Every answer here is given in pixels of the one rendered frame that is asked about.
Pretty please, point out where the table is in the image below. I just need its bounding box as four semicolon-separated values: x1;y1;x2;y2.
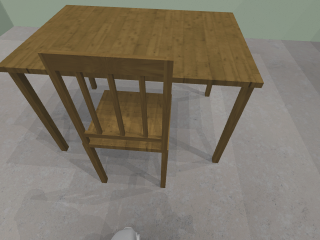
0;5;264;163

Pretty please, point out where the left robot shin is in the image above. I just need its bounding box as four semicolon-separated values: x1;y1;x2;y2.
123;227;134;231

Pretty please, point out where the chair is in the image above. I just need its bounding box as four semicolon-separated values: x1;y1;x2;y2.
38;49;174;188

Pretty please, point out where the robot left thigh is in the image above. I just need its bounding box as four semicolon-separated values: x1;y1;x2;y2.
111;229;141;240

